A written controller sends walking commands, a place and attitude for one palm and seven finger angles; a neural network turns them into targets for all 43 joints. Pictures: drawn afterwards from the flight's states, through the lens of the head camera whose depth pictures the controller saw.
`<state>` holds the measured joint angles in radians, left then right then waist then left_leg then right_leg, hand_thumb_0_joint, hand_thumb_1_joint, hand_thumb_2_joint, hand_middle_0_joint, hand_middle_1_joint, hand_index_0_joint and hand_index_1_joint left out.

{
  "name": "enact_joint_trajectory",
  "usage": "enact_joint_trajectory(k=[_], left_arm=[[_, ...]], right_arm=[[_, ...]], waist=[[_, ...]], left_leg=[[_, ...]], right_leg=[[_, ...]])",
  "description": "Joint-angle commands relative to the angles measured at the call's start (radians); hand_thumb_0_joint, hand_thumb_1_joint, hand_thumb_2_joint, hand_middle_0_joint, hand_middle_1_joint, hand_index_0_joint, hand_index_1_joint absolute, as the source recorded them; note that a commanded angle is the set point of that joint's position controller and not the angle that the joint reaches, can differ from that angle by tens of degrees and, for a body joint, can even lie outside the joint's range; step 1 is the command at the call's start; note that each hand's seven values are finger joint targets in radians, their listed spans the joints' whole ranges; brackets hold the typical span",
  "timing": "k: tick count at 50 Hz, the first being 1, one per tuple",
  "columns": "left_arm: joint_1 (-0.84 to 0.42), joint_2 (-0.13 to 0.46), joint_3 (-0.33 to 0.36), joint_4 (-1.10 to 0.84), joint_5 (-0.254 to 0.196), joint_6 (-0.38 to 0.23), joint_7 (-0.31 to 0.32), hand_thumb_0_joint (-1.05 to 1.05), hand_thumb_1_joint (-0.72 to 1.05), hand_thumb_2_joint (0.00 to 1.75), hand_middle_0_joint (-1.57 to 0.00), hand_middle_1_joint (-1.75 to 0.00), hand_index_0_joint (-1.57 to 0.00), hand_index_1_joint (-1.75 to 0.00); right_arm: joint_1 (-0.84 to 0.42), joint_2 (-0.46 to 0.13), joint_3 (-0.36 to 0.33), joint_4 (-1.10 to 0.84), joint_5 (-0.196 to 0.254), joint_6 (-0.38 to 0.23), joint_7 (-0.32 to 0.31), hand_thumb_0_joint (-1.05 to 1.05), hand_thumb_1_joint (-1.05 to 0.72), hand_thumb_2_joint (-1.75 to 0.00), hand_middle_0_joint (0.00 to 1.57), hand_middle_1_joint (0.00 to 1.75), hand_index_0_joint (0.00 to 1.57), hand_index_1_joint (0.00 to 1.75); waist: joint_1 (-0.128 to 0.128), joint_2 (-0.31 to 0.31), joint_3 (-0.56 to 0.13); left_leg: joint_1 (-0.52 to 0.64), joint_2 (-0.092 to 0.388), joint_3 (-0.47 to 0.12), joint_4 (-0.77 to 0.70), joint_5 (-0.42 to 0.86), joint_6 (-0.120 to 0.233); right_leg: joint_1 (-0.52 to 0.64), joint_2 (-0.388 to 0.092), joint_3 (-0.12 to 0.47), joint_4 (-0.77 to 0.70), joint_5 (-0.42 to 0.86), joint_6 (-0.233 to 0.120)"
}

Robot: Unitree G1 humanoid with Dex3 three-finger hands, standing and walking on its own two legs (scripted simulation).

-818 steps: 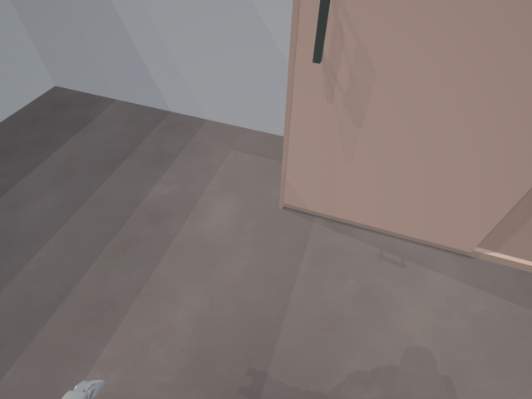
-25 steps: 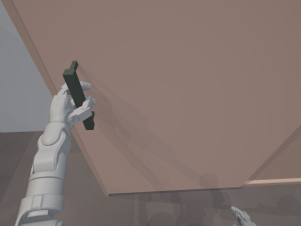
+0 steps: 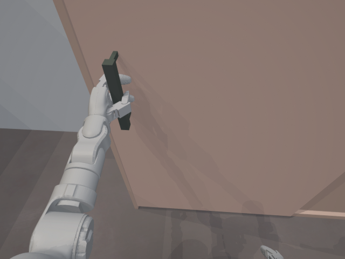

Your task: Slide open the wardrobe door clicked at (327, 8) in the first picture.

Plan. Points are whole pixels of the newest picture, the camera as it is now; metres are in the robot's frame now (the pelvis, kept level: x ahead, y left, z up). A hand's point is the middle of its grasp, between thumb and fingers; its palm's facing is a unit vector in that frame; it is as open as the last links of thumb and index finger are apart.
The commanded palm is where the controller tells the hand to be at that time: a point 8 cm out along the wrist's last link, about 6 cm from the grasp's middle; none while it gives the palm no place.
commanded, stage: tug the door sideways, standing still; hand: left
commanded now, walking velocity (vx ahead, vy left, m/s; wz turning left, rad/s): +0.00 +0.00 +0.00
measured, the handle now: (120, 93) +0.47 +0.17 +0.14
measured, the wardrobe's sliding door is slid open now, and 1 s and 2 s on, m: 0.00 0.02 0.18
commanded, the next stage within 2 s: step sideways, sliding the door along in 0.02 s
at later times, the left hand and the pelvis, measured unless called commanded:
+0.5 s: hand (128, 104) +0.42 +0.14 +0.14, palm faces +0.25 -0.96 -0.14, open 5.9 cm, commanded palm +0.39 +0.14 +0.14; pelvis +0.01 -0.04 +0.00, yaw +1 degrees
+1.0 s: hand (138, 103) +0.43 +0.12 +0.14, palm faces +0.47 -0.88 -0.11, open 6.6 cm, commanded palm +0.39 +0.09 +0.14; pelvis +0.08 -0.14 -0.01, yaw +6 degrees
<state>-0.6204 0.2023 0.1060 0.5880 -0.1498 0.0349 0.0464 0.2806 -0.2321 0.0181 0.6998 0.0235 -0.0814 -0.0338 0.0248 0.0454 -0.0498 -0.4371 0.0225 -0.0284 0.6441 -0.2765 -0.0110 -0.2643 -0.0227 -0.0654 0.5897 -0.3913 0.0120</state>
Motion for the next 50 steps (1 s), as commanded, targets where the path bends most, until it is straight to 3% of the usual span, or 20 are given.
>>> enact_joint_trajectory(k=[1, 6, 7, 9, 13, 17, 20, 21, 25, 26, 27, 29, 34, 38, 40, 42, 45, 47, 49, 50], left_arm=[[-0.578, -0.137, -0.214, -0.250, 0.005, -0.127, -0.103, 0.00, 0.90, 0.90, -0.45, -1.40, -0.45, -1.40], [-0.672, -0.110, -0.201, -0.238, 0.002, -0.161, -0.098, 0.00, 0.90, 0.90, -0.45, -1.40, -0.45, -1.40], [-0.678, 0.462, 0.184, -0.185, 0.087, -0.207, 0.006, 0.00, 0.90, 0.90, -0.45, -1.40, -0.45, -1.40], [-0.591, 0.113, -0.092, -0.200, 0.065, -0.214, -0.002, 0.00, 0.90, 0.90, -0.45, -1.40, -0.45, -1.40], [-0.549, 0.134, -0.081, -0.194, 0.045, -0.194, 0.035, 0.00, 0.90, 0.90, -0.45, -1.40, -0.45, -1.40], [-0.516, 0.123, -0.104, -0.186, 0.047, -0.177, 0.046, 0.00, 0.90, 0.90, -0.45, -1.40, -0.45, -1.40], [-0.501, 0.129, -0.096, -0.138, 0.062, -0.150, 0.052, 0.00, 0.90, 0.90, -0.45, -1.40, -0.45, -1.40], [-0.522, 0.109, -0.102, -0.160, 0.060, -0.159, 0.048, 0.00, 0.90, 0.90, -0.45, -1.40, -0.45, -1.40], [-0.501, -0.025, -0.200, -0.325, 0.066, -0.203, 0.032, 0.00, 0.90, 0.90, -0.45, -1.40, -0.45, -1.40], [-0.474, -0.046, -0.229, -0.410, 0.051, -0.216, 0.027, 0.00, 0.90, 0.90, -0.45, -1.40, -0.45, -1.40], [-0.458, -0.063, -0.249, -0.508, 0.027, -0.231, 0.018, 0.00, 0.90, 0.90, -0.45, -1.40, -0.45, -1.40], [-0.417, -0.075, -0.228, -0.506, 0.045, -0.208, 0.015, 0.00, 0.90, 0.90, -0.45, -1.40, -0.45, -1.40], [-0.387, -0.083, -0.274, -0.695, 0.068, -0.192, 0.007, 0.00, 0.90, 0.90, -0.45, -1.40, -0.45, -1.40], [-0.320, -0.053, -0.258, -0.708, 0.067, -0.177, 0.009, 0.00, 0.90, 0.90, -0.45, -1.40, -0.45, -1.40], [-0.291, -0.030, -0.245, -0.729, 0.079, -0.177, 0.013, 0.00, 0.90, 0.90, -0.45, -1.40, -0.45, -1.40], [-0.255, 0.031, -0.218, -0.713, 0.097, -0.170, 0.027, 0.00, 0.90, 0.90, -0.45, -1.40, -0.45, -1.40], [-0.182, 0.076, -0.156, -0.847, 0.100, -0.192, 0.033, 0.00, 0.90, 0.90, -0.45, -1.40, -0.45, -1.40], [-0.182, 0.037, -0.179, -0.912, 0.089, -0.205, 0.034, 0.00, 0.90, 0.90, -0.45, -1.40, -0.45, -1.40], [-0.162, -0.025, -0.210, -0.981, 0.079, -0.232, 0.016, 0.00, 0.90, 0.90, -0.45, -1.40, -0.45, -1.40], [-0.188, -0.003, -0.183, -0.999, 0.097, -0.252, 0.019, 0.00, 0.90, 0.90, -0.45, -1.40, -0.45, -1.40]], right_arm=[[-0.027, -0.129, -0.043, -0.107, -0.001, -0.073, -0.007, 0.00, -0.90, -0.90, 0.20, 0.30, 0.20, 0.30], [-0.018, -0.137, -0.043, -0.091, 0.005, -0.097, -0.005, 0.00, -0.90, -0.90, 0.20, 0.30, 0.20, 0.30], [-0.001, -0.185, -0.041, -0.097, 0.022, -0.063, -0.046, 0.00, -0.90, -0.90, 0.20, 0.30, 0.20, 0.30], [-0.075, -0.148, -0.035, -0.110, 0.012, -0.042, -0.068, 0.00, -0.90, -0.90, 0.20, 0.30, 0.20, 0.30], [-0.112, -0.145, -0.024, -0.113, 0.008, 0.002, -0.101, 0.00, -0.90, -0.90, 0.20, 0.30, 0.20, 0.30], [-0.135, -0.145, -0.015, -0.124, 0.022, 0.033, -0.108, 0.00, -0.90, -0.90, 0.20, 0.30, 0.20, 0.30], [-0.164, -0.109, -0.017, -0.113, 0.026, 0.036, -0.107, 0.00, -0.90, -0.90, 0.20, 0.30, 0.20, 0.30], [-0.168, -0.122, -0.028, -0.101, 0.024, 0.021, -0.104, 0.00, -0.90, -0.90, 0.20, 0.30, 0.20, 0.30], [-0.126, -0.071, -0.010, -0.107, 0.005, 0.019, -0.086, 0.00, -0.90, -0.90, 0.20, 0.30, 0.20, 0.30], [-0.108, -0.101, -0.026, -0.118, 0.000, 0.024, -0.089, 0.00, -0.90, -0.90, 0.20, 0.30, 0.20, 0.30], [-0.142, -0.153, -0.050, -0.160, 0.001, 0.032, -0.080, 0.00, -0.90, -0.90, 0.20, 0.30, 0.20, 0.30], [-0.187, -0.124, -0.060, -0.169, 0.011, 0.060, -0.032, 0.00, -0.90, -0.90, 0.20, 0.30, 0.20, 0.30], [-0.205, -0.102, -0.060, -0.196, 0.015, 0.040, -0.029, 0.00, -0.90, -0.90, 0.20, 0.30, 0.20, 0.30], [-0.220, -0.107, -0.057, -0.235, 0.024, 0.007, -0.037, 0.00, -0.90, -0.90, 0.20, 0.30, 0.20, 0.30], [-0.223, -0.097, -0.053, -0.248, 0.027, -0.004, -0.038, 0.00, -0.90, -0.90, 0.20, 0.30, 0.20, 0.30], [-0.235, -0.065, -0.049, -0.222, 0.025, -0.021, -0.045, 0.00, -0.90, -0.90, 0.20, 0.30, 0.20, 0.30], [-0.225, -0.053, -0.056, -0.216, 0.016, -0.023, -0.057, 0.00, -0.90, -0.90, 0.20, 0.30, 0.20, 0.30], [-0.233, -0.063, -0.055, -0.213, 0.014, -0.028, -0.063, 0.00, -0.90, -0.90, 0.20, 0.30, 0.20, 0.30], [-0.224, -0.091, -0.072, -0.242, -0.004, -0.031, -0.035, 0.00, -0.90, -0.90, 0.20, 0.30, 0.20, 0.30], [-0.234, -0.081, -0.078, -0.248, -0.005, -0.040, -0.010, 0.00, -0.90, -0.90, 0.20, 0.30, 0.20, 0.30]], waist=[[-0.125, 0.006, -0.331], [-0.126, 0.025, -0.334], [-0.048, 0.044, -0.288], [-0.073, 0.050, -0.274], [-0.068, 0.186, -0.215], [-0.052, 0.087, -0.202], [-0.020, -0.353, -0.054], [-0.014, -0.282, -0.027], [-0.056, -0.101, -0.137], [-0.090, 0.000, -0.241], [-0.077, 0.281, -0.310], [-0.054, 0.003, -0.208], [-0.055, 0.215, -0.229], [-0.048, 0.227, -0.238], [-0.035, 0.138, -0.234], [-0.062, -0.083, -0.230], [-0.033, -0.234, -0.288], [-0.052, -0.083, -0.312], [-0.047, 0.266, -0.327], [-0.030, 0.314, -0.300]], left_leg=[[0.421, -0.003, -0.033, -0.041, 0.286, 0.024], [0.415, -0.003, -0.037, -0.054, 0.230, 0.021], [0.383, 0.062, -0.046, -0.105, 0.141, 0.068], [0.381, 0.111, -0.106, -0.164, -0.014, 0.092], [0.416, 0.284, -0.398, -0.300, -0.289, 0.207], [0.238, 0.194, -0.167, -0.106, -0.114, 0.144], [-0.167, -0.001, 0.055, 0.382, -0.233, 0.038], [-0.208, 0.008, 0.020, 0.490, -0.224, 0.031], [0.134, 0.046, 0.081, -0.048, 0.013, 0.047], [0.479, 0.131, -0.006, -0.226, 0.355, 0.084], [0.787, 0.422, -0.367, -0.155, 0.866, 0.219], [0.659, 0.502, -0.405, -0.186, 0.750, 0.262], [0.588, 0.350, -0.101, -0.138, 0.750, 0.183], [0.454, 0.297, 0.013, -0.104, 0.618, 0.110], [0.380, 0.234, 0.053, 0.017, 0.510, 0.056], [0.233, 0.085, 0.112, 0.147, 0.203, -0.019], [0.177, 0.063, 0.081, 0.142, -0.042, -0.022], [0.378, 0.150, 0.059, -0.050, 0.357, 0.007], [0.696, 0.397, -0.159, -0.136, 1.173, 0.147], [0.766, 0.422, -0.148, -0.105, 1.250, 0.166]], right_leg=[[-0.184, 0.063, -0.004, -0.058, 0.342, -0.037], [-0.195, 0.065, -0.004, -0.061, 0.296, -0.040], [-0.115, 0.008, 0.053, -0.062, 0.198, -0.026], [-0.108, 0.025, 0.007, 0.020, 0.116, -0.008], [-0.226, 0.063, 0.043, 0.237, -0.142, -0.040], [0.077, 0.034, 0.065, -0.078, -0.031, -0.069], [0.213, -0.262, 0.484, -0.361, -0.049, -0.225], [0.245, -0.287, 0.500, -0.324, 0.214, -0.264], [0.256, -0.183, 0.157, 0.060, 0.838, -0.154], [0.030, -0.100, 0.045, 0.271, 0.680, -0.055], [-0.336, 0.027, 0.055, 0.555, 0.090, 0.011], [-0.401, -0.004, 0.197, 0.656, -0.157, -0.014], [-0.251, -0.041, 0.073, 0.323, 0.014, -0.005], [0.009, 0.009, -0.026, 0.111, 0.148, 0.013], [0.126, 0.001, -0.018, -0.039, 0.366, 0.011], [0.177, -0.167, 0.118, -0.095, 0.909, -0.042], [0.256, -0.205, 0.155, -0.008, 1.170, -0.090], [0.127, -0.141, 0.059, 0.075, 1.008, -0.027], [-0.200, 0.012, 0.007, 0.277, 0.186, 0.043], [-0.273, 0.008, 0.053, 0.270, -0.075, 0.014]])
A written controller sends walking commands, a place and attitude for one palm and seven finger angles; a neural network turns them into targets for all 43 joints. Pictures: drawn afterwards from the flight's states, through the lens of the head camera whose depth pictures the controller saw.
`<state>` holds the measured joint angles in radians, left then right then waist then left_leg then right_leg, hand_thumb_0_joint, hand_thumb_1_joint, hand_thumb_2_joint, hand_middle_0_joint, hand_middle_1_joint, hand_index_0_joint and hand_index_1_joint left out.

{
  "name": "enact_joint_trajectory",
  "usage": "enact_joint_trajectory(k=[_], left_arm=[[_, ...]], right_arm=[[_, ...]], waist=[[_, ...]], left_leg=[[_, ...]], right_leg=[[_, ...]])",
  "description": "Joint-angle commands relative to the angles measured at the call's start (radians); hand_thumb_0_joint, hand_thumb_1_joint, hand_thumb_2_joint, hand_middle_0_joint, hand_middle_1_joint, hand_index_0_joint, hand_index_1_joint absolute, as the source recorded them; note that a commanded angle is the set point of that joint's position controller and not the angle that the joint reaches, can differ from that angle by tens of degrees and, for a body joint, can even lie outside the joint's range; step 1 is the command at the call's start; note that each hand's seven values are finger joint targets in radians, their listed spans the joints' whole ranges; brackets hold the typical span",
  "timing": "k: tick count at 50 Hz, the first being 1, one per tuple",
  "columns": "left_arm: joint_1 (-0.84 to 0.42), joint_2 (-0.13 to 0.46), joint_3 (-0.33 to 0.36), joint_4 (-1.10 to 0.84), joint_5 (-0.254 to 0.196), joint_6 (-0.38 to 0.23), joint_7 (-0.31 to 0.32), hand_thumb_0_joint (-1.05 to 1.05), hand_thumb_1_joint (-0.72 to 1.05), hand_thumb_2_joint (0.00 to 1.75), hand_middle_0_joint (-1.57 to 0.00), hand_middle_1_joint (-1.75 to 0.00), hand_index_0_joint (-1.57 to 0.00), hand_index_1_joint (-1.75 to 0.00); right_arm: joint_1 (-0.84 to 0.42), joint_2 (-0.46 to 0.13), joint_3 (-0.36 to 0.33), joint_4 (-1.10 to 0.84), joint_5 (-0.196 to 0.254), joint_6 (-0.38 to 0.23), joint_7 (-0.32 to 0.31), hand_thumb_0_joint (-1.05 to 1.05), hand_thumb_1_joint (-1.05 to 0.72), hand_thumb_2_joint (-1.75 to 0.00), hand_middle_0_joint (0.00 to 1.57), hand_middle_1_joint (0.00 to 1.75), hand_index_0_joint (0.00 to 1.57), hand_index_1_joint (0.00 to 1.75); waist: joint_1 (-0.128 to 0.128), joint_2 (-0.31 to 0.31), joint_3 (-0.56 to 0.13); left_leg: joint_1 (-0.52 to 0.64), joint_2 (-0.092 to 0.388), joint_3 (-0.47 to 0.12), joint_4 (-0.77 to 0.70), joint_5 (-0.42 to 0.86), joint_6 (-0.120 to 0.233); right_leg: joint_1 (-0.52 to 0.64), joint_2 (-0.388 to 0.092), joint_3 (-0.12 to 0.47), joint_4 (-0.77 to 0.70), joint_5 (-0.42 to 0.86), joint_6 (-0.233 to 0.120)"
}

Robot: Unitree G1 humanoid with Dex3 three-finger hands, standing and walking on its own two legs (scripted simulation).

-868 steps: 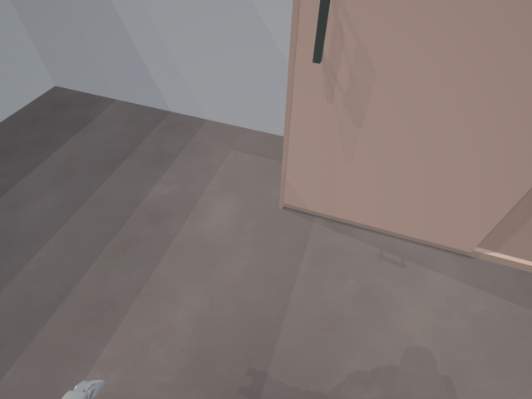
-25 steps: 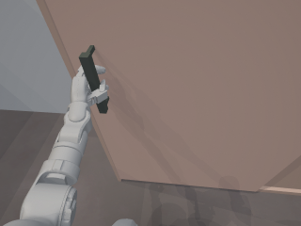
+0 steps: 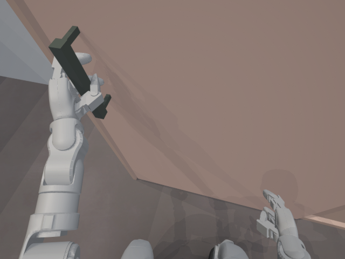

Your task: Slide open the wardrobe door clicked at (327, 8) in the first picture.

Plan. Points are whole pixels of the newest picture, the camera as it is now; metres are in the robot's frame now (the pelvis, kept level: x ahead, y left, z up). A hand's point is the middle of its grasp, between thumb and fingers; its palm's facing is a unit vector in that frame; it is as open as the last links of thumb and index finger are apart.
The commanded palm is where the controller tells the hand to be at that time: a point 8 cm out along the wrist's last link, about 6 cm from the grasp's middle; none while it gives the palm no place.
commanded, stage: step sideways, sliding the door along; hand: left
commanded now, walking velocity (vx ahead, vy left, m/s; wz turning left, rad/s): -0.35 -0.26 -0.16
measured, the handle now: (88, 78) +0.42 +0.25 +0.14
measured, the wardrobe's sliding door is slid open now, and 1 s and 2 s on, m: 0.02 0.18 0.41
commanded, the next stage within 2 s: none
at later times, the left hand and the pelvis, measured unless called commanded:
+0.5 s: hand (129, 98) +0.37 +0.15 +0.15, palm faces +0.38 -0.92 -0.07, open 6.2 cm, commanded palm +0.33 +0.12 +0.15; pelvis +0.03 -0.06 +0.02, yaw +0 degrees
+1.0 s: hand (176, 108) +0.36 +0.05 +0.15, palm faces +0.33 -0.95 +0.00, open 6.2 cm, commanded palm +0.32 +0.03 +0.15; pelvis +0.03 -0.13 +0.03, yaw -3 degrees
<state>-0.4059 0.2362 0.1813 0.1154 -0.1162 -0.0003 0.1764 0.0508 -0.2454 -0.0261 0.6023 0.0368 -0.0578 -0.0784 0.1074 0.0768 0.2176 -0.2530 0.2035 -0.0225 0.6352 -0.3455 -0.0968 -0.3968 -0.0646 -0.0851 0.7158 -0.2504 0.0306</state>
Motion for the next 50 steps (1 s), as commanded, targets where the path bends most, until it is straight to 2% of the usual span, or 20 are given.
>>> enact_joint_trajectory(k=[1, 4, 7, 9, 12, 13, 14, 15, 17, 27, 28, 30, 31, 33, 36, 37, 38, 39, 41, 50], left_arm=[[-0.362, -0.044, -0.255, -0.479, 0.072, -0.220, -0.106, 0.00, 0.90, 0.90, -0.45, -1.40, -0.45, -1.40], [-0.293, -0.021, -0.250, -0.491, 0.083, -0.232, -0.103, 0.00, 0.90, 0.90, -0.45, -1.40, -0.45, -1.40], [-0.169, 0.079, -0.187, -0.471, 0.096, -0.215, -0.094, 0.00, 0.90, 0.90, -0.45, -1.40, -0.45, -1.40], [-0.165, 0.051, -0.201, -0.564, 0.104, -0.234, -0.089, 0.00, 0.90, 0.90, -0.45, -1.40, -0.45, -1.40], [-0.214, 0.031, -0.222, -0.651, 0.085, -0.272, -0.062, 0.00, 0.90, 0.90, -0.45, -1.40, -0.45, -1.40], [-0.199, 0.007, -0.255, -0.677, 0.071, -0.274, -0.072, 0.00, 0.90, 0.90, -0.45, -1.40, -0.45, -1.40], [-0.185, -0.032, -0.273, -0.681, 0.071, -0.275, -0.091, 0.00, 0.90, 0.90, -0.45, -1.40, -0.45, -1.40], [-0.210, -0.064, -0.291, -0.606, 0.093, -0.254, -0.092, 0.00, 0.90, 0.90, -0.45, -1.40, -0.45, -1.40], [-0.196, -0.126, -0.316, -0.616, 0.111, -0.258, -0.085, 0.00, 0.90, 0.90, -0.45, -1.40, -0.45, -1.40], [-0.121, -0.043, -0.298, -0.650, 0.108, -0.232, -0.096, 0.00, 0.90, 0.90, -0.45, -1.40, -0.45, -1.40], [-0.110, -0.019, -0.286, -0.683, 0.107, -0.236, -0.095, 0.00, 0.90, 0.90, -0.45, -1.40, -0.45, -1.40], [-0.022, 0.056, -0.227, -0.665, 0.104, -0.225, -0.081, 0.00, 0.90, 0.90, -0.45, -1.40, -0.45, -1.40], [0.087, 0.058, -0.196, -0.646, 0.097, -0.223, -0.078, 0.00, 0.90, 0.90, -0.45, -1.40, -0.45, -1.40], [0.030, 0.016, -0.217, -0.765, 0.098, -0.248, -0.062, 0.00, 0.90, 0.90, -0.45, -1.40, -0.45, -1.40], [-0.015, -0.007, -0.246, -0.761, 0.096, -0.278, -0.050, 0.00, 0.90, 0.90, -0.45, -1.40, -0.45, -1.40], [-0.053, 0.001, -0.272, -0.797, 0.079, -0.278, -0.057, 0.00, 0.90, 0.90, -0.45, -1.40, -0.45, -1.40], [-0.032, -0.044, -0.308, -0.811, 0.069, -0.272, -0.078, 0.00, 0.90, 0.90, -0.45, -1.40, -0.45, -1.40], [-0.016, -0.078, -0.325, -0.759, 0.100, -0.264, -0.082, 0.00, 0.90, 0.90, -0.45, -1.40, -0.45, -1.40], [-0.010, -0.162, -0.386, -0.718, 0.119, -0.240, -0.085, 0.00, 0.90, 0.90, -0.45, -1.40, -0.45, -1.40], [-0.055, -0.125, -0.374, -0.685, 0.118, -0.208, -0.090, 0.00, 0.90, 0.90, -0.45, -1.40, -0.45, -1.40]], right_arm=[[-0.011, -0.064, -0.037, -0.155, -0.013, -0.070, 0.045, 0.00, -0.90, -0.90, 0.20, 0.30, 0.20, 0.30], [0.004, -0.058, -0.030, -0.185, 0.002, -0.087, 0.065, 0.00, -0.90, -0.90, 0.20, 0.30, 0.20, 0.30], [-0.039, -0.043, -0.028, -0.181, 0.010, -0.079, 0.038, 0.00, -0.90, -0.90, 0.20, 0.30, 0.20, 0.30], [-0.042, -0.012, -0.002, -0.168, -0.011, -0.087, 0.026, 0.00, -0.90, -0.90, 0.20, 0.30, 0.20, 0.30], [-0.011, -0.022, 0.006, -0.122, -0.014, -0.072, 0.018, 0.00, -0.90, -0.90, 0.20, 0.30, 0.20, 0.30], [0.000, -0.062, -0.019, -0.145, -0.013, -0.056, 0.022, 0.00, -0.90, -0.90, 0.20, 0.30, 0.20, 0.30], [-0.021, -0.092, -0.040, -0.175, -0.019, -0.055, 0.049, 0.00, -0.90, -0.90, 0.20, 0.30, 0.20, 0.30], [-0.012, -0.132, -0.060, -0.172, -0.014, -0.058, 0.078, 0.00, -0.90, -0.90, 0.20, 0.30, 0.20, 0.30], [-0.031, -0.082, -0.041, -0.193, -0.026, -0.089, 0.082, 0.00, -0.90, -0.90, 0.20, 0.30, 0.20, 0.30], [-0.044, -0.039, -0.005, -0.196, -0.015, -0.127, 0.080, 0.00, -0.90, -0.90, 0.20, 0.30, 0.20, 0.30], [-0.052, -0.020, 0.003, -0.201, -0.009, -0.125, 0.079, 0.00, -0.90, -0.90, 0.20, 0.30, 0.20, 0.30], [-0.071, 0.011, 0.016, -0.180, -0.013, -0.115, 0.065, 0.00, -0.90, -0.90, 0.20, 0.30, 0.20, 0.30], [-0.043, -0.006, -0.008, -0.165, -0.017, -0.107, 0.059, 0.00, -0.90, -0.90, 0.20, 0.30, 0.20, 0.30], [-0.050, 0.027, 0.022, -0.134, -0.017, -0.094, 0.053, 0.00, -0.90, -0.90, 0.20, 0.30, 0.20, 0.30], [-0.033, 0.003, 0.014, -0.113, -0.022, -0.052, 0.048, 0.00, -0.90, -0.90, 0.20, 0.30, 0.20, 0.30], [-0.047, -0.025, -0.001, -0.127, -0.013, -0.036, 0.043, 0.00, -0.90, -0.90, 0.20, 0.30, 0.20, 0.30], [-0.075, -0.077, -0.025, -0.184, -0.019, -0.038, 0.054, 0.00, -0.90, -0.90, 0.20, 0.30, 0.20, 0.30], [-0.076, -0.094, -0.034, -0.204, -0.024, -0.048, 0.078, 0.00, -0.90, -0.90, 0.20, 0.30, 0.20, 0.30], [-0.058, -0.072, -0.024, -0.210, -0.032, -0.059, 0.075, 0.00, -0.90, -0.90, 0.20, 0.30, 0.20, 0.30], [-0.014, -0.060, -0.020, -0.213, -0.032, -0.108, 0.092, 0.00, -0.90, -0.90, 0.20, 0.30, 0.20, 0.30]], waist=[[-0.107, 0.270, -0.534], [-0.108, 0.146, -0.563], [-0.086, -0.289, -0.542], [-0.063, -0.276, -0.556], [-0.121, -0.143, -0.597], [-0.122, -0.012, -0.634], [-0.089, 0.144, -0.652], [-0.109, 0.115, -0.540], [-0.112, 0.263, -0.497], [-0.105, 0.187, -0.464], [-0.097, 0.085, -0.469], [-0.077, -0.252, -0.498], [-0.054, -0.386, -0.581], [-0.084, -0.321, -0.616], [-0.129, -0.223, -0.625], [-0.142, -0.122, -0.622], [-0.104, 0.141, -0.599], [-0.089, 0.124, -0.566], [-0.118, 0.147, -0.443], [-0.108, 0.261, -0.466]], left_leg=[[0.603, 0.208, -0.076, -0.057, 1.294, 0.219], [0.492, 0.091, 0.047, 0.059, 1.048, 0.165], [-0.057, -0.136, 0.109, 0.288, -0.094, 0.037], [-0.168, -0.148, 0.040, 0.310, -0.283, 0.051], [0.112, -0.037, 0.056, -0.145, 0.205, 0.054], [0.428, 0.142, -0.108, -0.201, 0.895, 0.140], [0.595, 0.352, -0.248, -0.196, 1.344, 0.265], [0.616, 0.316, -0.156, -0.175, 1.343, 0.281], [0.591, 0.295, -0.085, -0.160, 1.239, 0.269], [0.433, 0.120, 0.169, -0.021, 0.944, 0.159], [0.358, 0.072, 0.180, 0.067, 0.811, 0.155], [-0.021, -0.118, 0.151, 0.301, -0.130, 0.036], [-0.086, -0.170, 0.060, 0.418, -0.354, 0.038], [-0.180, -0.136, -0.017, 0.329, -0.345, 0.042], [0.110, -0.100, 0.079, -0.079, 0.085, 0.037], [0.354, 0.022, 0.011, -0.170, 0.513, 0.075], [0.474, 0.310, -0.271, -0.243, 1.056, 0.222], [0.441, 0.368, -0.237, -0.239, 1.098, 0.289], [0.387, 0.333, -0.155, -0.225, 0.989, 0.288], [0.538, 0.188, 0.095, -0.205, 1.106, 0.178]], right_leg=[[-0.143, 0.048, 0.081, 0.075, -0.220, -0.021], [0.159, 0.069, 0.028, -0.267, 0.218, -0.016], [0.475, -0.189, 0.261, -0.223, 1.198, -0.120], [0.547, -0.239, 0.314, -0.177, 1.332, -0.167], [0.429, -0.162, 0.181, -0.034, 1.107, -0.121], [0.129, -0.040, 0.083, 0.071, 0.608, -0.018], [-0.107, 0.044, 0.108, 0.234, -0.216, 0.005], [-0.199, 0.084, 0.151, 0.347, -0.353, -0.011], [-0.239, 0.029, 0.143, 0.325, -0.306, -0.008], [0.164, 0.092, -0.023, -0.239, 0.258, 0.004], [0.247, 0.060, -0.002, -0.294, 0.514, 0.004], [0.445, -0.201, 0.281, -0.255, 1.305, -0.119], [0.488, -0.245, 0.361, -0.239, 1.365, -0.156], [0.591, -0.282, 0.355, -0.187, 1.315, -0.212], [0.402, -0.159, 0.186, -0.104, 1.090, -0.133], [0.156, -0.099, 0.131, -0.019, 0.764, -0.063], [-0.089, 0.030, 0.077, 0.174, -0.006, 0.013], [-0.136, 0.054, 0.158, 0.364, -0.305, -0.003], [-0.234, 0.042, 0.157, 0.487, -0.293, 0.004], [-0.087, 0.067, 0.013, 0.089, -0.105, 0.011]])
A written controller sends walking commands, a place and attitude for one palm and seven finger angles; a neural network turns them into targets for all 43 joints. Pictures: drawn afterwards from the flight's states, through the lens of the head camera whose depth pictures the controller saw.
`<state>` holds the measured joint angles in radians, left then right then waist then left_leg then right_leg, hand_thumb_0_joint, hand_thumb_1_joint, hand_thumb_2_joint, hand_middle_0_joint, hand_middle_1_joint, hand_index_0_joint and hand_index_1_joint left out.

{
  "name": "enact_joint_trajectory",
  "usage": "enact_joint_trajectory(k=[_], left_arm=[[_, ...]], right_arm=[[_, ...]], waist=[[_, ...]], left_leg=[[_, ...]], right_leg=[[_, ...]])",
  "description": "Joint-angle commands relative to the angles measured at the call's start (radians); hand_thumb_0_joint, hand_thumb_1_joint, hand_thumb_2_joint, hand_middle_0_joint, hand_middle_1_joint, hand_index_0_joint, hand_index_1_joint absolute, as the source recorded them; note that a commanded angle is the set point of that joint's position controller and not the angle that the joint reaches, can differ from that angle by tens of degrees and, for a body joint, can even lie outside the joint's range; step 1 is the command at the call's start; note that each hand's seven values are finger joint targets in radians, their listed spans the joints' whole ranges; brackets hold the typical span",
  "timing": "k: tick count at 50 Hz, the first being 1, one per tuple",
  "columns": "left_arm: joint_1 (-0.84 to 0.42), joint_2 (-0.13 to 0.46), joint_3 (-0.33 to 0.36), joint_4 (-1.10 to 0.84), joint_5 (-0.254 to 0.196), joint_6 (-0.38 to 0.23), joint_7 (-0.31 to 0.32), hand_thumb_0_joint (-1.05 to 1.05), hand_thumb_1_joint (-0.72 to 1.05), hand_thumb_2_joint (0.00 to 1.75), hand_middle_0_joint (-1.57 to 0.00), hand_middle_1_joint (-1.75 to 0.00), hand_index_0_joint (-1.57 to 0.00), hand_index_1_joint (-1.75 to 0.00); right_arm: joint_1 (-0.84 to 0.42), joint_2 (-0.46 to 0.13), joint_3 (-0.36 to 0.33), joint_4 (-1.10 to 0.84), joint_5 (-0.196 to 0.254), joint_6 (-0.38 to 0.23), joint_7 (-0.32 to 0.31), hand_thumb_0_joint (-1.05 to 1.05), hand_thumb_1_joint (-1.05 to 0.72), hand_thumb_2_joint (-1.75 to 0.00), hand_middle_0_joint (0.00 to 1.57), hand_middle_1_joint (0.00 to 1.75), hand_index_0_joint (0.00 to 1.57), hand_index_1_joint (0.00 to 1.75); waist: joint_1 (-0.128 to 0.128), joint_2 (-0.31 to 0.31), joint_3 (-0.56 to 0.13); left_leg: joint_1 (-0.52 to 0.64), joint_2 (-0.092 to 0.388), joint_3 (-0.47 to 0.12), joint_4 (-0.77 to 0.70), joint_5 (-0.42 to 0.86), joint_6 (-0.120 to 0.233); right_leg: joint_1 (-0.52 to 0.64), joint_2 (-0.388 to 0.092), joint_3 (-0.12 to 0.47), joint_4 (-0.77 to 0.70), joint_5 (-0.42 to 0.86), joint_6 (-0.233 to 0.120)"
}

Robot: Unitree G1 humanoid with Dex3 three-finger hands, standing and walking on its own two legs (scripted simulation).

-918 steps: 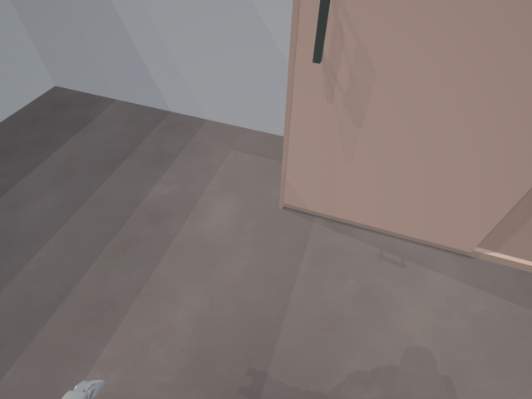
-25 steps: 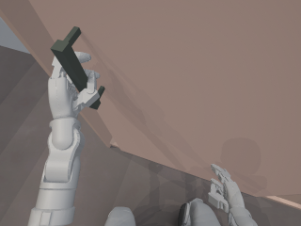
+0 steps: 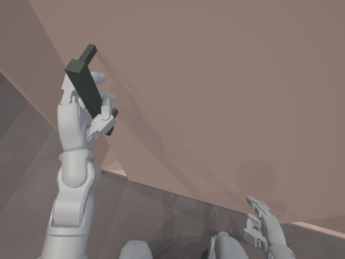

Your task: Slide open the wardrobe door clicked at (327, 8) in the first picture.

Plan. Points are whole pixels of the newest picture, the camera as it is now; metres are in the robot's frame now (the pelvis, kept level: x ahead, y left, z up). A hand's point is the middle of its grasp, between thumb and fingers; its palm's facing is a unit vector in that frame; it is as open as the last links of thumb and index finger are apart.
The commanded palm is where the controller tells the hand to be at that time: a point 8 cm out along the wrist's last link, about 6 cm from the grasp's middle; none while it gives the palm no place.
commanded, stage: step sideways, sliding the door along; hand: left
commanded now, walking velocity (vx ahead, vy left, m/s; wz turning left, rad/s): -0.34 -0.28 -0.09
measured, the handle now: (100, 96) +0.36 +0.24 +0.11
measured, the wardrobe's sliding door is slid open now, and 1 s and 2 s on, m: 0.18 0.41 0.65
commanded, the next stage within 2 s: none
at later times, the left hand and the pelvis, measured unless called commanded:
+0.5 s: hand (166, 133) +0.31 +0.09 +0.12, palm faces +0.34 -0.94 -0.02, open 6.5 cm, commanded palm +0.27 +0.07 +0.12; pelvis -0.03 -0.10 -0.01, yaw -2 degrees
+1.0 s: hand (235, 153) +0.30 -0.03 +0.12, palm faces +0.31 -0.95 -0.05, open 6.7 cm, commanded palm +0.26 -0.05 +0.12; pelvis -0.05 -0.21 -0.01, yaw -2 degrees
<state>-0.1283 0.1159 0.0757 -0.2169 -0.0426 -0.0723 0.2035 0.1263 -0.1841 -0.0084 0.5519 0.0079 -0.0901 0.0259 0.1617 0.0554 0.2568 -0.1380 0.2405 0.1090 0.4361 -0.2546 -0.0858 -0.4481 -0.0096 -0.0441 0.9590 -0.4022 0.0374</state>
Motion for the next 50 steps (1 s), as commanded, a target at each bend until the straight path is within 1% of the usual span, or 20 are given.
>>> enact_joint_trajectory(k=[1, 5, 7, 9, 11, 14, 15, 16, 17, 19, 23, 30, 33, 36, 38, 40, 41, 42, 43, 50], left_arm=[[-0.327, 0.000, -0.262, -0.351, 0.043, -0.139, -0.114, 0.00, 0.90, 0.90, -0.45, -1.40, -0.45, -1.40], [-0.307, 0.047, -0.212, -0.343, 0.032, -0.147, -0.106, 0.00, 0.90, 0.90, -0.45, -1.40, -0.45, -1.40], [-0.306, 0.115, -0.169, -0.363, 0.039, -0.145, -0.099, 0.00, 0.90, 0.90, -0.45, -1.40, -0.45, -1.40], [-0.261, 0.205, -0.102, -0.349, 0.035, -0.143, -0.083, 0.00, 0.90, 0.90, -0.45, -1.40, -0.45, -1.40], [-0.209, 0.172, -0.092, -0.376, 0.025, -0.153, -0.085, 0.00, 0.90, 0.90, -0.45, -1.40, -0.45, -1.40], [-0.287, 0.125, -0.119, -0.393, 0.013, -0.182, -0.066, 0.00, 0.90, 0.90, -0.45, -1.40, -0.45, -1.40], [-0.313, 0.121, -0.142, -0.405, 0.006, -0.183, -0.077, 0.00, 0.90, 0.90, -0.45, -1.40, -0.45, -1.40], [-0.311, 0.087, -0.178, -0.424, -0.011, -0.173, -0.097, 0.00, 0.90, 0.90, -0.45, -1.40, -0.45, -1.40], [-0.302, 0.057, -0.208, -0.336, 0.019, -0.154, -0.104, 0.00, 0.90, 0.90, -0.45, -1.40, -0.45, -1.40], [-0.332, -0.029, -0.261, -0.314, 0.033, -0.137, -0.111, 0.00, 0.90, 0.90, -0.45, -1.40, -0.45, -1.40], [-0.424, -0.012, -0.281, -0.313, 0.030, -0.106, -0.114, 0.00, 0.90, 0.90, -0.45, -1.40, -0.45, -1.40], [-0.417, 0.012, -0.255, -0.241, 0.012, -0.094, -0.105, 0.00, 0.90, 0.90, -0.45, -1.40, -0.45, -1.40], [-0.410, 0.053, -0.228, -0.253, 0.020, -0.110, -0.102, 0.00, 0.90, 0.90, -0.45, -1.40, -0.45, -1.40], [-0.388, 0.191, -0.123, -0.269, 0.023, -0.115, -0.082, 0.00, 0.90, 0.90, -0.45, -1.40, -0.45, -1.40], [-0.334, 0.168, -0.119, -0.298, 0.018, -0.122, -0.075, 0.00, 0.90, 0.90, -0.45, -1.40, -0.45, -1.40], [-0.405, 0.108, -0.164, -0.335, 0.008, -0.144, -0.076, 0.00, 0.90, 0.90, -0.45, -1.40, -0.45, -1.40], [-0.400, 0.088, -0.188, -0.330, 0.002, -0.147, -0.086, 0.00, 0.90, 0.90, -0.45, -1.40, -0.45, -1.40], [-0.400, 0.060, -0.222, -0.342, -0.014, -0.141, -0.103, 0.00, 0.90, 0.90, -0.45, -1.40, -0.45, -1.40], [-0.398, 0.003, -0.248, -0.248, 0.018, -0.126, -0.116, 0.00, 0.90, 0.90, -0.45, -1.40, -0.45, -1.40], [-0.461, -0.012, -0.271, -0.202, 0.021, -0.095, -0.122, 0.00, 0.90, 0.90, -0.45, -1.40, -0.45, -1.40]], right_arm=[[-0.086, -0.118, -0.037, -0.159, -0.002, -0.081, -0.014, 0.00, -0.90, -0.90, 0.20, 0.30, 0.20, 0.30], [-0.101, -0.105, -0.027, -0.154, 0.008, -0.093, -0.017, 0.00, -0.90, -0.90, 0.20, 0.30, 0.20, 0.30], [-0.101, -0.087, -0.020, -0.149, 0.025, -0.087, -0.026, 0.00, -0.90, -0.90, 0.20, 0.30, 0.20, 0.30], [-0.145, -0.047, 0.000, -0.130, 0.014, -0.082, -0.050, 0.00, -0.90, -0.90, 0.20, 0.30, 0.20, 0.30], [-0.111, -0.065, -0.022, -0.099, 0.009, -0.069, -0.068, 0.00, -0.90, -0.90, 0.20, 0.30, 0.20, 0.30], [-0.098, -0.057, -0.002, -0.056, 0.012, -0.035, -0.081, 0.00, -0.90, -0.90, 0.20, 0.30, 0.20, 0.30], [-0.089, -0.081, -0.021, -0.067, 0.010, -0.016, -0.086, 0.00, -0.90, -0.90, 0.20, 0.30, 0.20, 0.30], [-0.117, -0.146, -0.051, -0.115, 0.007, -0.014, -0.080, 0.00, -0.90, -0.90, 0.20, 0.30, 0.20, 0.30], [-0.122, -0.172, -0.055, -0.139, 0.017, 0.001, -0.053, 0.00, -0.90, -0.90, 0.20, 0.30, 0.20, 0.30], [-0.136, -0.155, -0.056, -0.139, 0.000, -0.011, -0.047, 0.00, -0.90, -0.90, 0.20, 0.30, 0.20, 0.30], [-0.108, -0.149, -0.058, -0.119, 0.004, -0.034, -0.029, 0.00, -0.90, -0.90, 0.20, 0.30, 0.20, 0.30], [-0.077, -0.136, -0.047, -0.128, 0.010, -0.050, -0.042, 0.00, -0.90, -0.90, 0.20, 0.30, 0.20, 0.30], [-0.081, -0.113, -0.037, -0.123, 0.032, -0.065, -0.041, 0.00, -0.90, -0.90, 0.20, 0.30, 0.20, 0.30], [-0.111, -0.059, -0.014, -0.099, 0.026, -0.063, -0.071, 0.00, -0.90, -0.90, 0.20, 0.30, 0.20, 0.30], [-0.095, -0.070, -0.024, -0.074, 0.015, -0.055, -0.097, 0.00, -0.90, -0.90, 0.20, 0.30, 0.20, 0.30], [-0.079, -0.064, -0.006, -0.058, 0.012, -0.040, -0.107, 0.00, -0.90, -0.90, 0.20, 0.30, 0.20, 0.30], [-0.072, -0.092, -0.025, -0.065, 0.011, -0.023, -0.112, 0.00, -0.90, -0.90, 0.20, 0.30, 0.20, 0.30], [-0.096, -0.157, -0.055, -0.099, 0.005, -0.013, -0.101, 0.00, -0.90, -0.90, 0.20, 0.30, 0.20, 0.30], [-0.104, -0.175, -0.062, -0.110, 0.010, 0.000, -0.053, 0.00, -0.90, -0.90, 0.20, 0.30, 0.20, 0.30], [-0.113, -0.137, -0.051, -0.135, 0.008, -0.033, -0.035, 0.00, -0.90, -0.90, 0.20, 0.30, 0.20, 0.30]], waist=[[-0.163, 0.295, -0.508], [-0.164, 0.267, -0.502], [-0.156, 0.081, -0.529], [-0.128, -0.205, -0.544], [-0.112, -0.405, -0.654], [-0.177, -0.201, -0.644], [-0.191, -0.137, -0.660], [-0.169, 0.134, -0.645], [-0.149, 0.176, -0.612], [-0.170, 0.148, -0.496], [-0.154, 0.256, -0.497], [-0.174, 0.304, -0.491], [-0.161, 0.191, -0.518], [-0.137, -0.240, -0.585], [-0.129, -0.378, -0.647], [-0.172, -0.269, -0.635], [-0.190, -0.145, -0.654], [-0.177, 0.123, -0.670], [-0.154, 0.143, -0.627], [-0.160, 0.249, -0.508]], left_leg=[[0.428, 0.144, -0.025, 0.002, 1.018, 0.160], [0.332, 0.124, 0.002, 0.084, 0.833, 0.123], [0.199, 0.011, 0.056, 0.209, 0.522, 0.132], [-0.157, -0.146, 0.032, 0.430, -0.295, 0.048], [-0.276, -0.191, -0.101, 0.574, -0.445, 0.037], [-0.078, -0.142, -0.048, 0.115, -0.060, 0.031], [0.182, -0.064, -0.073, 0.013, 0.354, 0.054], [0.354, 0.225, -0.372, -0.034, 0.914, 0.187], [0.345, 0.333, -0.439, -0.063, 0.944, 0.260], [0.259, 0.326, -0.380, -0.058, 0.771, 0.306], [0.329, 0.173, -0.136, -0.016, 0.800, 0.213], [0.239, 0.143, -0.066, 0.003, 0.745, 0.159], [0.200, 0.048, -0.019, 0.140, 0.580, 0.146], [-0.181, -0.152, 0.010, 0.401, -0.257, 0.033], [-0.272, -0.176, -0.046, 0.446, -0.335, 0.046], [-0.113, -0.109, -0.035, 0.119, -0.039, 0.056], [0.188, -0.012, -0.088, 0.039, 0.546, 0.094], [0.446, 0.231, -0.343, 0.009, 1.147, 0.204], [0.477, 0.284, -0.319, 0.017, 1.291, 0.253], [0.209, 0.174, -0.083, -0.021, 0.718, 0.194]], right_leg=[[-0.006, 0.025, -0.037, -0.211, 0.058, 0.004], [0.177, 0.039, -0.049, -0.477, 0.233, 0.005], [0.340, -0.022, -0.020, -0.620, 0.759, -0.001], [0.477, -0.278, 0.226, -0.523, 1.439, -0.116], [0.613, -0.312, 0.300, -0.458, 1.482, -0.199], [0.509, -0.222, 0.129, -0.332, 1.272, -0.146], [0.283, -0.152, 0.066, -0.251, 0.961, -0.077], [-0.008, -0.014, 0.018, -0.085, 0.224, 0.012], [-0.078, -0.014, 0.096, 0.112, -0.181, -0.002], [-0.186, -0.013, 0.123, 0.245, -0.136, 0.001], [-0.150, -0.031, 0.036, 0.133, -0.019, 0.007], [0.146, 0.033, -0.056, -0.293, 0.061, 0.004], [0.295, 0.017, -0.054, -0.593, 0.406, 0.006], [0.504, -0.280, 0.198, -0.486, 1.372, -0.132], [0.645, -0.289, 0.204, -0.394, 1.511, -0.179], [0.562, -0.234, 0.098, -0.278, 1.382, -0.133], [0.304, -0.146, 0.020, -0.183, 1.060, -0.046], [-0.009, -0.016, 0.006, -0.031, 0.231, 0.025], [-0.097, -0.001, 0.079, 0.073, -0.205, -0.001], [0.088, -0.015, -0.005, -0.121, 0.034, -0.003]])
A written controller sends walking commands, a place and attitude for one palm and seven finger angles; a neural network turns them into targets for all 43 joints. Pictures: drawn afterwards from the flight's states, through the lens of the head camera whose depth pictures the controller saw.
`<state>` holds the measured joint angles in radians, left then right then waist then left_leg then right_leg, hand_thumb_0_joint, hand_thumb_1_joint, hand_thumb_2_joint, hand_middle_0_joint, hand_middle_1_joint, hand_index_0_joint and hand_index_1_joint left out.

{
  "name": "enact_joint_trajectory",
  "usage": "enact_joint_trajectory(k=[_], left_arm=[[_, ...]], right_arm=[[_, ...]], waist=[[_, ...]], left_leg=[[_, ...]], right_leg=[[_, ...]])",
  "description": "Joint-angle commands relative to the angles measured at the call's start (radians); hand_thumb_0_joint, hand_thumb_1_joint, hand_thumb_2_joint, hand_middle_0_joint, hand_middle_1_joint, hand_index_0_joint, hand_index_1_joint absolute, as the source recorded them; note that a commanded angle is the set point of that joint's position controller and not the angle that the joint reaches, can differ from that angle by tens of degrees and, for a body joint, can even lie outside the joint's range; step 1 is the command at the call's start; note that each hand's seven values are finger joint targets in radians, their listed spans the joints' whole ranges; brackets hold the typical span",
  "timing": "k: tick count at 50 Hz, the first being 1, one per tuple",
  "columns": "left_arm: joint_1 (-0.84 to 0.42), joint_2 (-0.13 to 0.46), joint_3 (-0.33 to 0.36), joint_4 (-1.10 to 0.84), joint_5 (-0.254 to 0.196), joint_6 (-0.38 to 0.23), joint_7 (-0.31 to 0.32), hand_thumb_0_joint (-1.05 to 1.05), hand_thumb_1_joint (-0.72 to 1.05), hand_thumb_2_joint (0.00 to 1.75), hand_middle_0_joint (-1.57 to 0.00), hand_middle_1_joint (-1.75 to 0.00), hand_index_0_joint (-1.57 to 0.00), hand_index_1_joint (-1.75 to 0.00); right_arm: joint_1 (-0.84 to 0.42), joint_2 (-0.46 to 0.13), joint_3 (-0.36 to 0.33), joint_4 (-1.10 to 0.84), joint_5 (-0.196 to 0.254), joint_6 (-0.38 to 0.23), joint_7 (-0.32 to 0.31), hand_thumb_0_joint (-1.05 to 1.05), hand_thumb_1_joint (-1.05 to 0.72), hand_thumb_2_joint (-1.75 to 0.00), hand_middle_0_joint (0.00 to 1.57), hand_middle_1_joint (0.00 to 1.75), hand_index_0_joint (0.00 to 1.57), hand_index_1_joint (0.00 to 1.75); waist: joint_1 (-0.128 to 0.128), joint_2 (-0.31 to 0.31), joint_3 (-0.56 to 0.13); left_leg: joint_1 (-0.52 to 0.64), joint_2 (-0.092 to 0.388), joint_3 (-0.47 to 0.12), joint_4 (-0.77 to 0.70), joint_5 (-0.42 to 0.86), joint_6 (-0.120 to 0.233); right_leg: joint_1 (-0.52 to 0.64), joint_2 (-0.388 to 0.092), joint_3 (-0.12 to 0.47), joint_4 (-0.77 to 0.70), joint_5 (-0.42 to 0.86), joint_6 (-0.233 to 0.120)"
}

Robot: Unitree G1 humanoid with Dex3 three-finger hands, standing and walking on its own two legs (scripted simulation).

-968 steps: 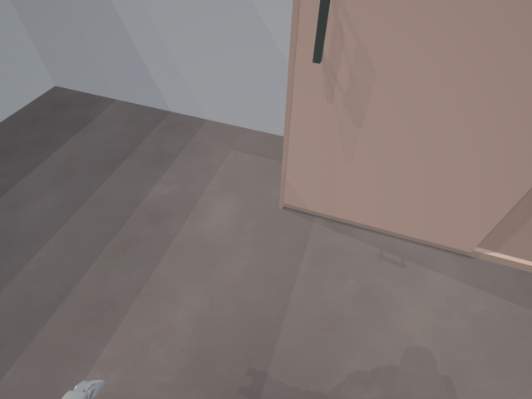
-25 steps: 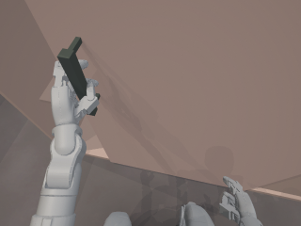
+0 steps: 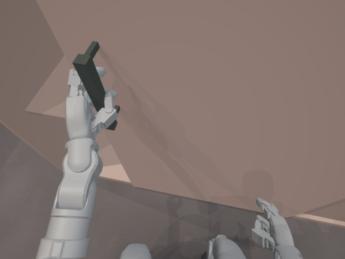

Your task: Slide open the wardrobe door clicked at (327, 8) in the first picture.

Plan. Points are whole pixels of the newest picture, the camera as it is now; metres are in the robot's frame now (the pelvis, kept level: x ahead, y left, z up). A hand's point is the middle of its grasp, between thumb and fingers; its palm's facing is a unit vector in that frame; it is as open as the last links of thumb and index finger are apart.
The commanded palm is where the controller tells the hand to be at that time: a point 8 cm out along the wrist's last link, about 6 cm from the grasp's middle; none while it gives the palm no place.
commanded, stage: step sideways, sliding the door along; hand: left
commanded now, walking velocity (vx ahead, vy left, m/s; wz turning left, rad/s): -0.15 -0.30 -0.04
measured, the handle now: (103, 91) +0.39 +0.23 +0.12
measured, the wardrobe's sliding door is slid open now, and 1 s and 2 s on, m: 0.41 0.65 0.68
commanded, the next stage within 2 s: stop walking and hold the door there in 1.64 s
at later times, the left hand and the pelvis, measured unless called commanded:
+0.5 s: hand (173, 121) +0.34 +0.07 +0.13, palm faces +0.30 -0.95 -0.06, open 6.7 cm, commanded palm +0.31 +0.05 +0.13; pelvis +0.00 -0.12 +0.00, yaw +0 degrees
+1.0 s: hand (235, 131) +0.34 -0.05 +0.13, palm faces +0.35 -0.94 -0.06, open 6.8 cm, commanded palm +0.31 -0.07 +0.12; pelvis -0.01 -0.25 -0.01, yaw +0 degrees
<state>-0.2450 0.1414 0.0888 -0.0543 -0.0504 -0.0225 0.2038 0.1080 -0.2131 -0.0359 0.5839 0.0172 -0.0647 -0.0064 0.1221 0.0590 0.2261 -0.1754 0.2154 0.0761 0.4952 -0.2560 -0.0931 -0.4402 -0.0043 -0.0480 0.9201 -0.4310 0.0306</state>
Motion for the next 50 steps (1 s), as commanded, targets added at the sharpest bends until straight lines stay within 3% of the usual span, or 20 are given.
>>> enact_joint_trajectory(k=[1, 5, 7, 8, 10, 11, 13, 14, 15, 17, 27, 29, 31, 33, 35, 36, 37, 38, 41, 50], left_arm=[[-0.352, -0.033, -0.282, -0.359, 0.023, -0.142, -0.120, 0.00, 0.90, 0.90, -0.45, -1.40, -0.45, -1.40], [-0.350, -0.023, -0.286, -0.358, 0.022, -0.149, -0.114, 0.00, 0.90, 0.90, -0.45, -1.40, -0.45, -1.40], [-0.368, 0.067, -0.250, -0.368, 0.036, -0.152, -0.102, 0.00, 0.90, 0.90, -0.45, -1.40, -0.45, -1.40], [-0.379, 0.092, -0.233, -0.426, 0.027, -0.155, -0.094, 0.00, 0.90, 0.90, -0.45, -1.40, -0.45, -1.40], [-0.279, 0.100, -0.197, -0.435, 0.026, -0.161, -0.097, 0.00, 0.90, 0.90, -0.45, -1.40, -0.45, -1.40], [-0.329, 0.066, -0.215, -0.470, 0.023, -0.175, -0.097, 0.00, 0.90, 0.90, -0.45, -1.40, -0.45, -1.40], [-0.352, 0.011, -0.268, -0.459, 0.009, -0.198, -0.102, 0.00, 0.90, 0.90, -0.45, -1.40, -0.45, -1.40], [-0.340, 0.004, -0.264, -0.462, -0.003, -0.203, -0.120, 0.00, 0.90, 0.90, -0.45, -1.40, -0.45, -1.40], [-0.334, -0.008, -0.253, -0.387, 0.027, -0.197, -0.131, 0.00, 0.90, 0.90, -0.45, -1.40, -0.45, -1.40], [-0.378, -0.050, -0.263, -0.396, 0.033, -0.189, -0.134, 0.00, 0.90, 0.90, -0.45, -1.40, -0.45, -1.40], [-0.368, -0.021, -0.279, -0.338, 0.022, -0.155, -0.124, 0.00, 0.90, 0.90, -0.45, -1.40, -0.45, -1.40], [-0.381, 0.011, -0.278, -0.369, 0.029, -0.164, -0.119, 0.00, 0.90, 0.90, -0.45, -1.40, -0.45, -1.40], [-0.326, 0.104, -0.201, -0.354, 0.030, -0.158, -0.101, 0.00, 0.90, 0.90, -0.45, -1.40, -0.45, -1.40], [-0.305, 0.106, -0.181, -0.440, 0.024, -0.166, -0.093, 0.00, 0.90, 0.90, -0.45, -1.40, -0.45, -1.40], [-0.374, 0.040, -0.230, -0.459, 0.012, -0.194, -0.093, 0.00, 0.90, 0.90, -0.45, -1.40, -0.45, -1.40], [-0.369, 0.029, -0.245, -0.455, 0.002, -0.201, -0.103, 0.00, 0.90, 0.90, -0.45, -1.40, -0.45, -1.40], [-0.365, 0.001, -0.279, -0.455, -0.006, -0.201, -0.123, 0.00, 0.90, 0.90, -0.45, -1.40, -0.45, -1.40], [-0.371, -0.032, -0.274, -0.375, 0.028, -0.187, -0.129, 0.00, 0.90, 0.90, -0.45, -1.40, -0.45, -1.40], [-0.426, -0.043, -0.291, -0.390, 0.032, -0.185, -0.138, 0.00, 0.90, 0.90, -0.45, -1.40, -0.45, -1.40], [-0.392, -0.010, -0.268, -0.318, 0.018, -0.161, -0.125, 0.00, 0.90, 0.90, -0.45, -1.40, -0.45, -1.40]], right_arm=[[-0.103, -0.103, -0.019, -0.172, 0.001, -0.059, -0.008, 0.00, -0.90, -0.90, 0.20, 0.30, 0.20, 0.30], [-0.102, -0.082, -0.006, -0.167, 0.021, -0.071, -0.017, 0.00, -0.90, -0.90, 0.20, 0.30, 0.20, 0.30], [-0.110, -0.035, 0.011, -0.151, 0.033, -0.077, -0.028, 0.00, -0.90, -0.90, 0.20, 0.30, 0.20, 0.30], [-0.138, -0.010, 0.029, -0.140, 0.017, -0.084, -0.038, 0.00, -0.90, -0.90, 0.20, 0.30, 0.20, 0.30], [-0.085, -0.046, -0.005, -0.109, 0.006, -0.078, -0.060, 0.00, -0.90, -0.90, 0.20, 0.30, 0.20, 0.30], [-0.078, -0.032, 0.007, -0.095, 0.002, -0.077, -0.065, 0.00, -0.90, -0.90, 0.20, 0.30, 0.20, 0.30], [-0.059, -0.052, 0.004, -0.085, 0.003, -0.057, -0.067, 0.00, -0.90, -0.90, 0.20, 0.30, 0.20, 0.30], [-0.086, -0.114, -0.027, -0.122, -0.010, -0.047, -0.059, 0.00, -0.90, -0.90, 0.20, 0.30, 0.20, 0.30], [-0.091, -0.128, -0.034, -0.139, -0.011, -0.036, -0.020, 0.00, -0.90, -0.90, 0.20, 0.30, 0.20, 0.30], [-0.090, -0.118, -0.036, -0.141, -0.016, -0.037, -0.002, 0.00, -0.90, -0.90, 0.20, 0.30, 0.20, 0.30], [-0.087, -0.091, -0.010, -0.161, 0.017, -0.063, -0.017, 0.00, -0.90, -0.90, 0.20, 0.30, 0.20, 0.30], [-0.093, -0.042, 0.008, -0.164, 0.036, -0.077, -0.019, 0.00, -0.90, -0.90, 0.20, 0.30, 0.20, 0.30], [-0.104, -0.023, 0.017, -0.127, 0.017, -0.081, -0.044, 0.00, -0.90, -0.90, 0.20, 0.30, 0.20, 0.30], [-0.076, -0.045, -0.006, -0.095, 0.007, -0.076, -0.066, 0.00, -0.90, -0.90, 0.20, 0.30, 0.20, 0.30], [-0.058, -0.041, 0.011, -0.076, 0.003, -0.063, -0.072, 0.00, -0.90, -0.90, 0.20, 0.30, 0.20, 0.30], [-0.059, -0.075, -0.011, -0.091, -0.001, -0.047, -0.076, 0.00, -0.90, -0.90, 0.20, 0.30, 0.20, 0.30], [-0.093, -0.129, -0.032, -0.134, -0.005, -0.035, -0.055, 0.00, -0.90, -0.90, 0.20, 0.30, 0.20, 0.30], [-0.099, -0.146, -0.041, -0.142, -0.001, -0.028, -0.014, 0.00, -0.90, -0.90, 0.20, 0.30, 0.20, 0.30], [-0.079, -0.119, -0.037, -0.137, -0.001, -0.051, 0.008, 0.00, -0.90, -0.90, 0.20, 0.30, 0.20, 0.30], [-0.089, -0.085, -0.013, -0.164, 0.025, -0.063, -0.010, 0.00, -0.90, -0.90, 0.20, 0.30, 0.20, 0.30]], waist=[[-0.121, 0.260, -0.461], [-0.109, 0.192, -0.462], [-0.124, -0.149, -0.484], [-0.115, -0.178, -0.493], [-0.092, -0.379, -0.602], [-0.110, -0.355, -0.615], [-0.160, -0.166, -0.630], [-0.139, 0.107, -0.635], [-0.113, 0.099, -0.628], [-0.125, 0.252, -0.535], [-0.124, 0.226, -0.471], [-0.121, 0.001, -0.503], [-0.096, -0.247, -0.532], [-0.099, -0.373, -0.621], [-0.150, -0.255, -0.617], [-0.160, -0.071, -0.637], [-0.128, 0.173, -0.641], [-0.119, 0.120, -0.597], [-0.126, 0.252, -0.503], [-0.111, 0.180, -0.486]], left_leg=[[0.202, 0.201, -0.044, -0.083, 0.659, 0.194], [0.138, 0.120, -0.012, 0.063, 0.482, 0.147], [-0.051, -0.064, 0.068, 0.264, -0.023, 0.115], [-0.130, -0.121, 0.042, 0.317, -0.288, 0.047], [-0.199, -0.164, -0.026, 0.414, -0.367, 0.052], [-0.195, -0.137, -0.034, 0.311, -0.316, 0.057], [0.185, 0.001, -0.058, -0.045, 0.391, 0.089], [0.426, 0.261, -0.315, -0.061, 1.035, 0.209], [0.442, 0.344, -0.314, -0.060, 1.147, 0.270], [0.387, 0.328, -0.269, -0.055, 0.999, 0.297], [0.208, 0.136, 0.011, 0.033, 0.593, 0.149], [0.107, 0.011, 0.061, 0.192, 0.335, 0.153], [-0.154, -0.140, 0.036, 0.365, -0.331, 0.044], [-0.216, -0.148, -0.027, 0.384, -0.362, 0.053], [-0.009, -0.068, -0.015, 0.034, 0.006, 0.066], [0.291, 0.082, -0.127, -0.045, 0.670, 0.130], [0.468, 0.332, -0.348, -0.070, 1.176, 0.236], [0.468, 0.329, -0.292, -0.032, 1.174, 0.274], [0.434, 0.261, -0.164, -0.030, 0.942, 0.269], [0.174, 0.115, 0.009, 0.097, 0.532, 0.183]], right_leg=[[0.127, -0.012, -0.012, -0.134, 0.075, 0.004], [0.287, 0.001, -0.029, -0.430, 0.300, 0.009], [0.388, -0.201, 0.135, -0.507, 0.990, -0.064], [0.366, -0.281, 0.202, -0.482, 1.213, -0.097], [0.523, -0.290, 0.273, -0.395, 1.392, -0.169], [0.568, -0.287, 0.237, -0.340, 1.435, -0.179], [0.305, -0.171, 0.063, -0.151, 1.090, -0.070], [-0.014, -0.024, 0.013, -0.011, 0.326, 0.024], [-0.082, -0.015, 0.098, 0.124, -0.141, 0.003], [-0.158, -0.033, 0.113, 0.168, -0.143, 0.003], [0.244, 0.027, -0.056, -0.393, 0.245, 0.012], [0.356, -0.082, 0.015, -0.544, 0.744, -0.008], [0.423, -0.288, 0.221, -0.465, 1.287, -0.120], [0.580, -0.295, 0.241, -0.361, 1.445, -0.180], [0.467, -0.231, 0.108, -0.214, 1.305, -0.122], [0.190, -0.127, 0.024, -0.099, 0.923, -0.018], [-0.067, -0.024, 0.035, 0.064, 0.041, 0.025], [-0.137, -0.011, 0.096, 0.172, -0.154, 0.002], [-0.196, -0.051, 0.071, 0.103, -0.043, 0.003], [0.284, 0.010, -0.049, -0.448, 0.332, 0.009]])
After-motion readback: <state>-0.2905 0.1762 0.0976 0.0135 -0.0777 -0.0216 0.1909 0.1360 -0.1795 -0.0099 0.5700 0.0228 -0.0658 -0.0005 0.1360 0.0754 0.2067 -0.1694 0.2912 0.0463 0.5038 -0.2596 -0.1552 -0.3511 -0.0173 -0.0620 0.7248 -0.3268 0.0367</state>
